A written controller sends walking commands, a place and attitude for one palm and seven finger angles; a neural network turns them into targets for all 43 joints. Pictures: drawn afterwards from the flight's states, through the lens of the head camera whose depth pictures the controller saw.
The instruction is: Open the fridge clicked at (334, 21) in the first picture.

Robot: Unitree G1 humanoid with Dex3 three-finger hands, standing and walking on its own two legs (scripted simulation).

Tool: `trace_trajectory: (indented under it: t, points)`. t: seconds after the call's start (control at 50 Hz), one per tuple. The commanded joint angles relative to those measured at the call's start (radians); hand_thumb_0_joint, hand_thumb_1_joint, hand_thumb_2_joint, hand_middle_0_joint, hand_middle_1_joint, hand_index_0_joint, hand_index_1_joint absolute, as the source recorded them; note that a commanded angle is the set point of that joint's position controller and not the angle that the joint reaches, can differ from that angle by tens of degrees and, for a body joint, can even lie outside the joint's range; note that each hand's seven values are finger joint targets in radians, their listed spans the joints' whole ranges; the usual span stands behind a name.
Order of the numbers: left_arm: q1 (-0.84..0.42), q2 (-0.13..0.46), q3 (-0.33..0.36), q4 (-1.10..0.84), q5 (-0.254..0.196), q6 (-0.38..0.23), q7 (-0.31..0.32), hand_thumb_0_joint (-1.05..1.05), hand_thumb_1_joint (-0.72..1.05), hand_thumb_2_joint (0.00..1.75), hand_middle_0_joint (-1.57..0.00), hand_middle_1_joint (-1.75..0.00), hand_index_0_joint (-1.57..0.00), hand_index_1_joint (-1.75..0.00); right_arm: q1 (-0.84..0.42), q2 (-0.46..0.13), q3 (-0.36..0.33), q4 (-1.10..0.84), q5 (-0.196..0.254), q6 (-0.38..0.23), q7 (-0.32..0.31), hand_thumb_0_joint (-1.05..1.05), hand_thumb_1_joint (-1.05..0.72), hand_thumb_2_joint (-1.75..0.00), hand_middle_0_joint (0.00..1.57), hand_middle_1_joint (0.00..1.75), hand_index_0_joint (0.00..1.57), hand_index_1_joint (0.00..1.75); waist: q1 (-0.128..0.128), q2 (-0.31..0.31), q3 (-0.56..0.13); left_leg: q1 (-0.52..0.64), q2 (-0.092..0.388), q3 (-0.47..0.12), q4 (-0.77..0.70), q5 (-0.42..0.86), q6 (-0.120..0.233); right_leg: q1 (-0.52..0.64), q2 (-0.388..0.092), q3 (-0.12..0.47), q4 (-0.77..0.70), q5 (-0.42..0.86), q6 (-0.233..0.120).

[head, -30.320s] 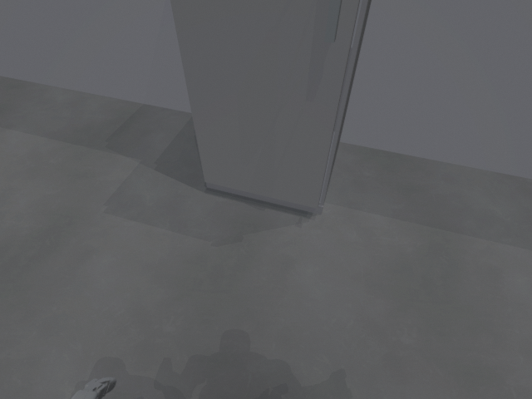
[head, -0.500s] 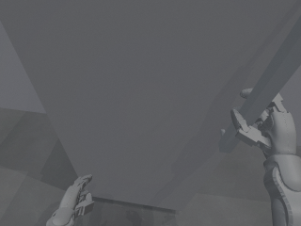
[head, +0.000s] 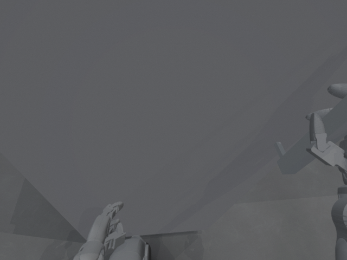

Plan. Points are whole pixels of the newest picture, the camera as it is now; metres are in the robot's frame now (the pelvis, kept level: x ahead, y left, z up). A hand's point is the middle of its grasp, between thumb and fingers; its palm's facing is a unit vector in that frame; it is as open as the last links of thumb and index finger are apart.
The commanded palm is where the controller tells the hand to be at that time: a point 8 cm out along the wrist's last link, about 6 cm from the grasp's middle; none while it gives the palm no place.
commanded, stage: walk backward, drawing the door open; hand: right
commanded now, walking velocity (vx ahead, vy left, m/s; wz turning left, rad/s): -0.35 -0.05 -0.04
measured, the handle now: out of the picture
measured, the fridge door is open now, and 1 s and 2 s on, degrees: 1 13 42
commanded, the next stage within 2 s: none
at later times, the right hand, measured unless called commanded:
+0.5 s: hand (317, 139) +0.26 -0.18 +0.24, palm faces +0.47 +0.85 -0.23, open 7.4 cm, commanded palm +0.21 -0.21 +0.24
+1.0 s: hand out of the picture +0.16 -0.18 +0.24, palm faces +0.28 +0.95 -0.14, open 7.9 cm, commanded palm +0.11 -0.23 +0.23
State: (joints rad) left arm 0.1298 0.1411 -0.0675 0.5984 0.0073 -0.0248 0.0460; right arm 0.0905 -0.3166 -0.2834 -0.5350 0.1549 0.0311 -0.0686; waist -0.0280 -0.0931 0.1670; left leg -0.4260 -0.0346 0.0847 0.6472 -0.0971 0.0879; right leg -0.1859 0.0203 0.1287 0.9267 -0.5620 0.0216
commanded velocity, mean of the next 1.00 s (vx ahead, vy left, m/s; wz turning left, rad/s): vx -0.28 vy -0.09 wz -0.05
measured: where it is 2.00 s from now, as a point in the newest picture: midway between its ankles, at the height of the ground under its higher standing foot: outside the picture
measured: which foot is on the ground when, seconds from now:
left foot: down 0.00-0.30, up 0.32-0.46, down 0.48-0.90, up 0.92-1.00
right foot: up 0.00-0.30, down 0.32-0.50, up 0.52-0.88, down 0.90-1.00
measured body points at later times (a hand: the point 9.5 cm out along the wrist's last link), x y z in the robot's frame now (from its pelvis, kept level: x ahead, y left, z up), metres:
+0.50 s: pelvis -0.06 +0.08 +0.01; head -0.04 +0.10 +0.46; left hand +0.08 +0.34 -0.10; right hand +0.23 -0.22 +0.25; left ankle -0.01 +0.18 -0.71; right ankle -0.09 -0.05 -0.70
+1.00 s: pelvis -0.17 +0.01 +0.02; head -0.13 -0.01 +0.47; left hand +0.00 +0.25 -0.05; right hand +0.13 -0.23 +0.25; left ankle -0.07 +0.14 -0.67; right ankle -0.20 -0.10 -0.71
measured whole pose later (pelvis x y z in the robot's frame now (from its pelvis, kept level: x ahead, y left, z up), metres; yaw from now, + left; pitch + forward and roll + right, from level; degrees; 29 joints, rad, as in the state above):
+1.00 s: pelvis -0.17 +0.01 +0.02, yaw -1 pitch -1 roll +0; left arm 0.16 0.20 0.01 0.60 -0.01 -0.05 0.06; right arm -0.13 -0.30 -0.21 -0.31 0.02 -0.09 -0.14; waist 0.06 0.04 0.09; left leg -0.53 0.02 -0.03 0.86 -0.43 -0.04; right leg -0.20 0.01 -0.01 0.56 -0.35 -0.02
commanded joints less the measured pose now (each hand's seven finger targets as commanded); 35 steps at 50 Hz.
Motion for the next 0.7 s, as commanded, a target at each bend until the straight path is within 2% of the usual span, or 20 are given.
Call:
trace_trajectory:
  t: [0.0, 0.06, 0.14, 0.22, 0.24, 0.26, 0.28, 0.3, 0.34, 0.36, 0.4, 0.42, 0.44, 0.46, 0.48, 0.5, 0.52, 0.56, 0.66, 0.68]
  points:
    - [-0.056, 0.141, 0.085, -0.181, -0.004, -0.057, 0.01, 0.0, 0.9, 0.9, -0.2, -0.3, -0.2, -0.3, -0.157, -0.21, -0.157, -0.267, -0.09, -0.187, -0.054, 0.0, -0.9, -0.9, 0.45, 1.4, 0.45, 1.4, 0.016, 0.363, -0.413, 0.283, 0.419, -0.534, -0.374, 0.257, -0.062, -0.177, 0.046, 0.049, 0.396, -0.026, -0.01]
    - [-0.071, 0.141, 0.064, -0.118, 0.006, -0.004, 0.002, 0.0, 0.9, 0.9, -0.2, -0.3, -0.2, -0.3, -0.201, -0.243, -0.197, -0.23, -0.1, -0.224, -0.077, 0.0, -0.9, -0.9, 0.45, 1.4, 0.45, 1.4, 0.021, 0.17, -0.53, 0.369, 0.321, -0.352, -0.397, -0.018, -0.088, -0.207, 0.038, -0.035, 0.369, 0.092, -0.005]
    - [-0.067, 0.164, 0.077, -0.12, -0.005, 0.008, 0.015, 0.0, 0.9, 0.9, -0.2, -0.3, -0.2, -0.3, -0.252, -0.27, -0.211, -0.193, -0.091, -0.235, -0.098, 0.0, -0.9, -0.9, 0.45, 1.4, 0.45, 1.4, 0.039, 0.241, -0.483, 0.267, 0.243, -0.2, -0.561, -0.15, -0.262, -0.083, 0.103, -0.187, 0.205, 0.057, -0.009]
    - [-0.083, 0.191, 0.096, -0.102, -0.031, 0.0, 0.015, 0.0, 0.9, 0.9, -0.2, -0.3, -0.2, -0.3, -0.198, -0.262, -0.196, -0.084, -0.081, -0.247, -0.101, 0.0, -0.9, -0.9, 0.45, 1.4, 0.45, 1.4, 0.045, 0.275, -0.41, 0.295, 0.174, -0.08, -0.572, 0.023, -0.303, 0.055, 0.116, -0.338, -0.301, -0.045, -0.035]
    - [-0.072, 0.199, 0.09, -0.101, -0.028, -0.003, 0.009, 0.0, 0.9, 0.9, -0.2, -0.3, -0.2, -0.3, -0.187, -0.264, -0.201, -0.047, -0.075, -0.258, -0.1, 0.0, -0.9, -0.9, 0.45, 1.4, 0.45, 1.4, 0.059, 0.138, -0.398, 0.32, 0.135, -0.051, -0.385, 0.077, -0.288, 0.028, 0.067, -0.302, -0.462, 0.014, -0.068]
    - [-0.091, 0.217, 0.092, -0.12, -0.019, -0.009, 0.003, 0.0, 0.9, 0.9, -0.2, -0.3, -0.2, -0.3, -0.186, -0.273, -0.217, -0.026, -0.059, -0.272, -0.101, 0.0, -0.9, -0.9, 0.45, 1.4, 0.45, 1.4, 0.07, -0.149, -0.373, 0.353, 0.084, -0.058, -0.037, 0.055, -0.252, -0.056, -0.045, -0.161, -0.684, 0.142, -0.112]
    - [-0.154, 0.205, 0.084, -0.18, 0.008, -0.022, 0.003, 0.0, 0.9, 0.9, -0.2, -0.3, -0.2, -0.3, -0.187, -0.279, -0.235, -0.007, -0.055, -0.286, -0.105, 0.0, -0.9, -0.9, 0.45, 1.4, 0.45, 1.4, 0.038, -0.463, -0.318, 0.261, 0.04, -0.14, 0.415, -0.275, -0.17, -0.256, -0.32, 0.176, -0.706, 0.303, -0.212]
    - [-0.153, 0.18, 0.089, -0.181, 0.02, -0.05, 0.016, 0.0, 0.9, 0.9, -0.2, -0.3, -0.2, -0.3, -0.27, -0.308, -0.266, 0.009, -0.08, -0.291, -0.103, 0.0, -0.9, -0.9, 0.45, 1.4, 0.45, 1.4, 0.011, -0.32, -0.256, 0.179, 0.047, -0.31, 0.653, -0.443, -0.069, -0.406, -0.479, 0.298, -0.668, 0.552, -0.283]
    - [-0.058, 0.243, 0.16, -0.11, -0.025, -0.023, 0.005, 0.0, 0.9, 0.9, -0.2, -0.3, -0.2, -0.3, -0.385, -0.344, -0.249, 0.039, -0.076, -0.251, -0.069, 0.0, -0.9, -0.9, 0.45, 1.4, 0.45, 1.4, -0.016, -0.038, -0.37, 0.059, 0.0, -0.248, 0.497, -0.367, -0.083, -0.076, -0.326, 0.002, -0.491, 0.881, -0.174]
    - [-0.045, 0.246, 0.149, -0.126, -0.026, -0.04, 0.008, 0.0, 0.9, 0.9, -0.2, -0.3, -0.2, -0.3, -0.554, -0.394, -0.278, -0.077, -0.058, -0.264, -0.064, 0.0, -0.9, -0.9, 0.45, 1.4, 0.45, 1.4, -0.004, -0.07, -0.402, 0.025, 0.001, -0.141, 0.362, -0.361, -0.1, 0.004, -0.275, -0.022, -0.465, 0.913, -0.185]
    - [-0.077, 0.257, 0.129, -0.115, -0.022, -0.059, 0.03, 0.0, 0.9, 0.9, -0.2, -0.3, -0.2, -0.3, -0.526, -0.352, -0.247, 0.079, -0.087, -0.241, -0.08, 0.0, -0.9, -0.9, 0.45, 1.4, 0.45, 1.4, 0.015, -0.071, -0.268, 0.105, 0.018, -0.056, 0.098, -0.264, -0.116, -0.045, -0.274, 0.013, -0.423, 0.986, -0.151]
    - [-0.065, 0.257, 0.124, -0.113, -0.024, -0.063, 0.025, 0.0, 0.9, 0.9, -0.2, -0.3, -0.2, -0.3, -0.498, -0.313, -0.218, 0.104, -0.094, -0.236, -0.078, 0.0, -0.9, -0.9, 0.45, 1.4, 0.45, 1.4, 0.013, -0.045, -0.297, 0.168, 0.024, -0.022, -0.047, -0.153, -0.117, -0.017, -0.246, -0.005, -0.318, 1.015, -0.12]
    - [-0.067, 0.258, 0.121, -0.109, -0.028, -0.07, 0.019, 0.0, 0.9, 0.9, -0.2, -0.3, -0.2, -0.3, -0.488, -0.313, -0.219, 0.104, -0.096, -0.236, -0.077, 0.0, -0.9, -0.9, 0.45, 1.4, 0.45, 1.4, 0.007, 0.005, -0.365, 0.272, 0.044, -0.022, -0.205, 0.032, -0.11, -0.001, -0.205, -0.029, -0.17, 0.965, -0.083]
    - [-0.064, 0.247, 0.124, -0.111, -0.033, -0.07, 0.02, 0.0, 0.9, 0.9, -0.2, -0.3, -0.2, -0.3, -0.49, -0.345, -0.236, 0.119, -0.106, -0.235, -0.074, 0.0, -0.9, -0.9, 0.45, 1.4, 0.45, 1.4, 0.013, 0.204, -0.408, 0.449, 0.197, -0.168, -0.225, 0.51, -0.045, -0.14, -0.094, -0.115, 0.038, 0.558, -0.023]
    - [-0.102, 0.251, 0.135, -0.132, -0.03, -0.071, 0.033, 0.0, 0.9, 0.9, -0.2, -0.3, -0.2, -0.3, -0.466, -0.383, -0.275, 0.141, -0.097, -0.22, -0.082, 0.0, -0.9, -0.9, 0.45, 1.4, 0.45, 1.4, 0.009, 0.361, -0.456, 0.466, 0.433, -0.512, -0.188, 1.014, 0.045, -0.312, 0.028, -0.075, 0.26, -0.074, 0.014]
    - [-0.075, 0.234, 0.118, -0.113, -0.024, -0.079, 0.04, 0.0, 0.9, 0.9, -0.2, -0.3, -0.2, -0.3, -0.505, -0.373, -0.261, 0.159, -0.097, -0.206, -0.084, 0.0, -0.9, -0.9, 0.45, 1.4, 0.45, 1.4, 0.01, 0.281, -0.447, 0.436, 0.518, -0.503, -0.174, 1.032, 0.053, -0.338, 0.002, 0.053, 0.31, -0.087, 0.019]
    - [-0.068, 0.261, 0.144, -0.112, -0.034, -0.084, 0.041, 0.0, 0.9, 0.9, -0.2, -0.3, -0.2, -0.3, -0.558, -0.427, -0.295, 0.075, -0.094, -0.208, -0.09, 0.0, -0.9, -0.9, 0.45, 1.4, 0.45, 1.4, 0.006, 0.253, -0.49, 0.382, 0.509, -0.566, -0.22, 0.801, 0.007, -0.266, -0.003, 0.084, 0.347, -0.063, 0.028]
    - [-0.092, 0.208, 0.109, -0.09, -0.024, -0.06, 0.041, 0.0, 0.9, 0.9, -0.2, -0.3, -0.2, -0.3, -0.582, -0.439, -0.3, 0.05, -0.106, -0.217, -0.103, 0.0, -0.9, -0.9, 0.45, 1.4, 0.45, 1.4, 0.014, 0.067, -0.481, 0.377, 0.437, -0.472, -0.21, 0.611, 0.058, -0.278, -0.016, 0.047, 0.335, 0.043, 0.03]
    - [-0.086, 0.189, 0.092, -0.072, -0.017, -0.04, 0.035, 0.0, 0.9, 0.9, -0.2, -0.3, -0.2, -0.3, -0.591, -0.462, -0.339, 0.067, -0.086, -0.231, -0.107, 0.0, -0.9, -0.9, 0.45, 1.4, 0.45, 1.4, 0.011, 0.213, -0.503, 0.376, 0.368, -0.388, -0.305, 0.312, 0.041, -0.26, 0.025, -0.047, 0.241, 0.102, 0.044]
    - [-0.087, 0.177, 0.088, -0.104, -0.015, -0.039, 0.03, 0.0, 0.9, 0.9, -0.2, -0.3, -0.2, -0.3, -0.468, -0.375, -0.286, 0.008, -0.083, -0.241, -0.099, 0.0, -0.9, -0.9, 0.45, 1.4, 0.45, 1.4, 0.003, 0.225, -0.528, 0.434, 0.353, -0.339, -0.298, 0.279, 0.036, -0.261, 0.034, -0.067, 0.178, 0.091, 0.037]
